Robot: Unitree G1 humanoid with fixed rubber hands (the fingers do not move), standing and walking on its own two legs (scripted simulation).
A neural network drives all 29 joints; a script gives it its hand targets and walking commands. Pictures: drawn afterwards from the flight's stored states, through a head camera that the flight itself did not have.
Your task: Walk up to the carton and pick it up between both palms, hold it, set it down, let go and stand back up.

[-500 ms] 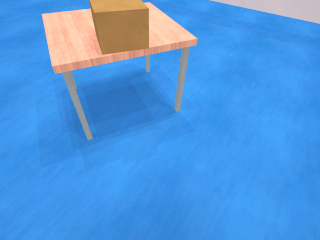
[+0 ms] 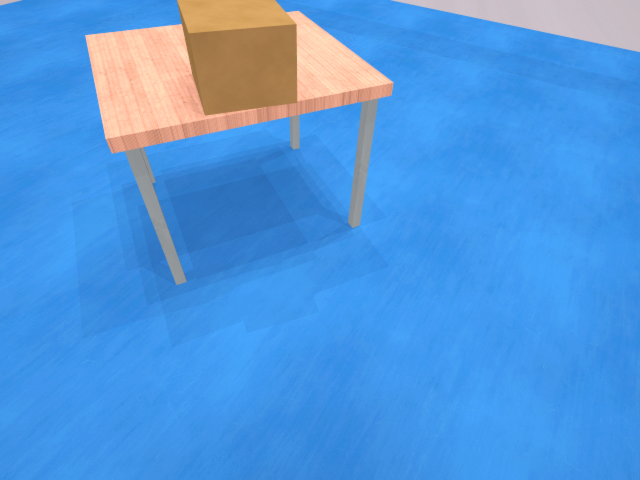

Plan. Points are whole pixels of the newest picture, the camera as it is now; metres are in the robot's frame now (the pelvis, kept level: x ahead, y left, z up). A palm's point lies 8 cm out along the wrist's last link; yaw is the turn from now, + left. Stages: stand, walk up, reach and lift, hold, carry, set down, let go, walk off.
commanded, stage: walk up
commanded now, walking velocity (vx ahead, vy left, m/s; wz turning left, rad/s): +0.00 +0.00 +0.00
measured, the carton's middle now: (238, 51) +1.26 +0.27 +0.01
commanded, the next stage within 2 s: none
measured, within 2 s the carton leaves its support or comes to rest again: neither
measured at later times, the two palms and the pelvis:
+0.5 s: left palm out of the picture +0.08 +0.36 -0.18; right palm out of the picture +0.10 -0.15 -0.15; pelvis +0.10 +0.10 -0.04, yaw +6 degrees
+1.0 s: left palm (143, 340) +0.39 +0.31 -0.14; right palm (426, 369) +0.36 -0.18 -0.15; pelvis +0.35 +0.07 -0.02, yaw +10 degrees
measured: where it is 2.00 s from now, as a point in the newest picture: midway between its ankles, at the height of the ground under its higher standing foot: (277, 340)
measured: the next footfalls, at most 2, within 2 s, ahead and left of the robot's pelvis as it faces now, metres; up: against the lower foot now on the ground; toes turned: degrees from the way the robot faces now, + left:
left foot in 0.36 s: +0.16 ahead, +0.22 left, +0.00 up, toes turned +9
right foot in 0.86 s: +0.47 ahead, -0.01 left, +0.00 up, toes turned +3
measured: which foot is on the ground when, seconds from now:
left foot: down 0.00-0.10, up 0.12-0.34, down 0.36-0.90, up 0.92-1.00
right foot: down 0.00-0.38, up 0.40-0.84, down 0.86-1.00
